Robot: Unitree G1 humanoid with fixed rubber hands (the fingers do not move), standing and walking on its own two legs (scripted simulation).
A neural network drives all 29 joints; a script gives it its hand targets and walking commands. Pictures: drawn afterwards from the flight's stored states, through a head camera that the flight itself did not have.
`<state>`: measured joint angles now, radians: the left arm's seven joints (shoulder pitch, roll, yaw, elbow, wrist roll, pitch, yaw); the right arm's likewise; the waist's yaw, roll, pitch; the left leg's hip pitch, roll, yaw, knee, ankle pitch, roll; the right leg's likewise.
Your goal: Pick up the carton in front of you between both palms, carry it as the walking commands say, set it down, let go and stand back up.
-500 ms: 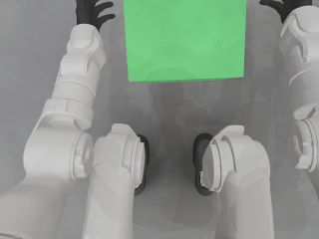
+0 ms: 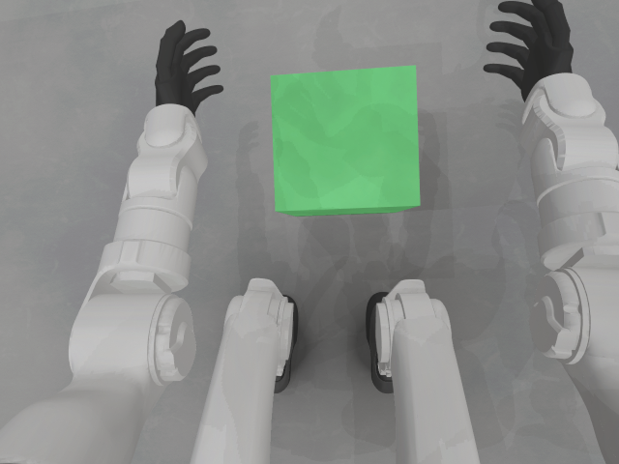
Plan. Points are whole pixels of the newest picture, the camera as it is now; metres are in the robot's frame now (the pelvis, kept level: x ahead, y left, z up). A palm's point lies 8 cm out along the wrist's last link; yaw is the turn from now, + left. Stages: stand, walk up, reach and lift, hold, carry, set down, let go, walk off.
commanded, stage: set down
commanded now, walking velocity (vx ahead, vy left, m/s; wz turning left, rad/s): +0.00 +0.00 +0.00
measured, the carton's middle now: (343, 156) +0.50 -0.03 -0.37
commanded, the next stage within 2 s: let go in 0.38 s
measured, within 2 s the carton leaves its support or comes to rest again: neither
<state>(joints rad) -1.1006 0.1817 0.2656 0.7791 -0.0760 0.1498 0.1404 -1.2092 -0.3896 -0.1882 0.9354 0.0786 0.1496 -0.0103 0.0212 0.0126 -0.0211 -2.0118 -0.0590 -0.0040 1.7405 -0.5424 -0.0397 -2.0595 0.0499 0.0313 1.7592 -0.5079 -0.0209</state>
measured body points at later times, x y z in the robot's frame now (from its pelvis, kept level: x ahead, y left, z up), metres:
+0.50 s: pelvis +0.03 +0.00 +0.14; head +0.32 -0.03 +0.48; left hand +0.52 +0.16 +0.03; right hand +0.53 -0.24 +0.03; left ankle +0.09 +0.13 -0.46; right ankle +0.09 -0.10 -0.46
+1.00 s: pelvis +0.11 +0.01 +0.25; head +0.27 -0.01 +0.67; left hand +0.39 +0.22 +0.15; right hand +0.38 -0.23 +0.13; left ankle +0.09 +0.13 -0.46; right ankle +0.09 -0.10 -0.46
